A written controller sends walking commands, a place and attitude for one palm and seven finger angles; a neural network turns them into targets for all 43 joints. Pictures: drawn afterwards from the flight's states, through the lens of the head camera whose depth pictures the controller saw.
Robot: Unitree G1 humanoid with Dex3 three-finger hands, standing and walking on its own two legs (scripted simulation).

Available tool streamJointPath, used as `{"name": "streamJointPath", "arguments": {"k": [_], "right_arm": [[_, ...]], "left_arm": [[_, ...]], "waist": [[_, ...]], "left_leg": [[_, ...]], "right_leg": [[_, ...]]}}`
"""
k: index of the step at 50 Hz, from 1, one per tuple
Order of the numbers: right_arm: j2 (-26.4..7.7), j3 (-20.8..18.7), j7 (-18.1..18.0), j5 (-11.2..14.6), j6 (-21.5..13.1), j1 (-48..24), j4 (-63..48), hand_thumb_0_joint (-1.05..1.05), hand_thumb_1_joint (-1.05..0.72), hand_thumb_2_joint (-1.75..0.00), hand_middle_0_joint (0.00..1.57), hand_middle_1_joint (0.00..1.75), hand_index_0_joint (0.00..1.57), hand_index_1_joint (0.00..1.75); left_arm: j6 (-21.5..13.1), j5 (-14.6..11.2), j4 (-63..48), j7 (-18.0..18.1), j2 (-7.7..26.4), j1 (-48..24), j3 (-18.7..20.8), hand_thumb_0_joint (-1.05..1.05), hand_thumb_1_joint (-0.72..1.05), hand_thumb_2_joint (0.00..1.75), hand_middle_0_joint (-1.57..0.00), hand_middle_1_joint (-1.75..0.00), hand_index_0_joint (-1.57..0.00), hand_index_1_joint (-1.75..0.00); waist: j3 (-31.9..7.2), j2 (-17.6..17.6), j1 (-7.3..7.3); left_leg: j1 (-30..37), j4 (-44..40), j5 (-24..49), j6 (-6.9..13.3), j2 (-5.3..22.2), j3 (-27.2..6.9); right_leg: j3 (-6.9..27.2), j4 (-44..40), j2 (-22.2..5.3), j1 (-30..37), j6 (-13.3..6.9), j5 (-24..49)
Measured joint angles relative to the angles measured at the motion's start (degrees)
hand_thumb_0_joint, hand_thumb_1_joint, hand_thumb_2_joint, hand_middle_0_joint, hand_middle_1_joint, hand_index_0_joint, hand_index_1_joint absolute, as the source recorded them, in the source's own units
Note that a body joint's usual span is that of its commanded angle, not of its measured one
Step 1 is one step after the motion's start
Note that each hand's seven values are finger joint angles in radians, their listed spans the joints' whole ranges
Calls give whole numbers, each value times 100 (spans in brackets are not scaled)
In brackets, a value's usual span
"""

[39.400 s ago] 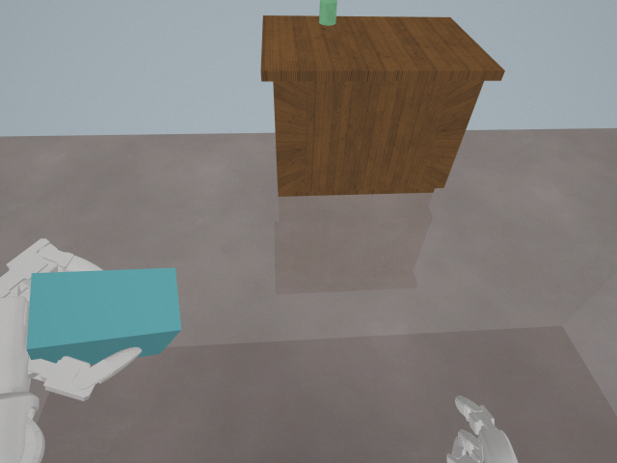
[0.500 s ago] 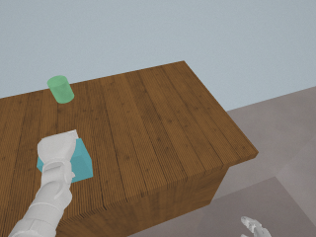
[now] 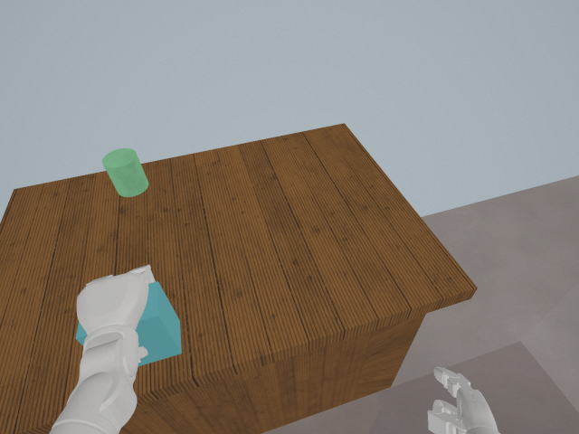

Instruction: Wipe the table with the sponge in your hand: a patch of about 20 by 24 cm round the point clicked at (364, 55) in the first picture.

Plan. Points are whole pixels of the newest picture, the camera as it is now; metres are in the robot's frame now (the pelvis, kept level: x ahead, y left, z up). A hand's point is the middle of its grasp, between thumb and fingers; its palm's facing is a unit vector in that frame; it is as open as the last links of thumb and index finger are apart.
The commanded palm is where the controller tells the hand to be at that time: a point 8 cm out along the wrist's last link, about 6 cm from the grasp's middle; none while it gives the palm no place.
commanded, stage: wipe back along the first lane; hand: left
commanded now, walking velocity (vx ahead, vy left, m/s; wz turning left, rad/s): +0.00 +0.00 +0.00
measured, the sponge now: (138, 334) +0.26 +0.28 -0.03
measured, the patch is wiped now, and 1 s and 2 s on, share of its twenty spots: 1.00 1.00 1.00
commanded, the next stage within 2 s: lift the sponge slowly off the table in 0.08 s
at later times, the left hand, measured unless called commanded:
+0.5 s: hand (129, 332) +0.24 +0.27 +0.01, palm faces -0.05 -0.09 -0.99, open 10.1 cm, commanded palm +0.21 +0.26 +0.06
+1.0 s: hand (124, 336) +0.23 +0.26 +0.03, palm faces -0.04 -0.12 -0.99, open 10.1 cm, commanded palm +0.21 +0.26 +0.10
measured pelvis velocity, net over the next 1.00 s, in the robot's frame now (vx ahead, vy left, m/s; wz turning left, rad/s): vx -0.01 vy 0.00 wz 0.00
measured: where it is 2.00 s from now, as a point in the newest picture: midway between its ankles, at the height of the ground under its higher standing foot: outside the picture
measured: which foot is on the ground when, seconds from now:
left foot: down 0.00-1.00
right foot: down 0.00-1.00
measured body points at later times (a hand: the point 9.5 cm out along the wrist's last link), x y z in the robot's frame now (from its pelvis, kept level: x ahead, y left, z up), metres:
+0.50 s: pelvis +0.00 +0.00 +0.00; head -0.01 -0.02 +0.45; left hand +0.24 +0.27 +0.07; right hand +0.20 -0.23 -0.09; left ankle +0.01 +0.11 -0.73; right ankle -0.02 -0.11 -0.73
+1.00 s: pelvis -0.01 +0.00 +0.01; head -0.02 -0.03 +0.46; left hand +0.22 +0.27 +0.08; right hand +0.22 -0.21 -0.08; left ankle +0.01 +0.11 -0.73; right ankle -0.02 -0.11 -0.73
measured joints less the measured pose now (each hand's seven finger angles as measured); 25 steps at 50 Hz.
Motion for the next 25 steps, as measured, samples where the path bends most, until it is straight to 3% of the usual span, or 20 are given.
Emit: {"name": "streamJointPath", "arguments": {"k": [25], "right_arm": [[-6, -63, -67, -69, -117, -51, 125, 1, -91, -90, 20, 30, 20, 30]], "left_arm": [[-39, -93, -592, -167, 4, 526, -37, 0, -48, 105, -68, -136, -71, -137]], "waist": [[180, 23, 37]], "left_leg": [[342, -233, 100, 4, 7, 54]], "right_leg": [[63, -211, 7, 311, -1, 110]]}}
